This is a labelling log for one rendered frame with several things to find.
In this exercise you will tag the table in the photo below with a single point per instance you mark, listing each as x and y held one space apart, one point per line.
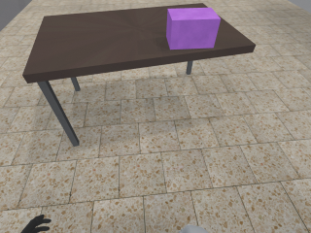
83 44

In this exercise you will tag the robot left hand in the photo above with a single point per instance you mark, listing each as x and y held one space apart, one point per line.
37 220

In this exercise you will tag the carton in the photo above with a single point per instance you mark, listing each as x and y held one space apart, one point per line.
192 28

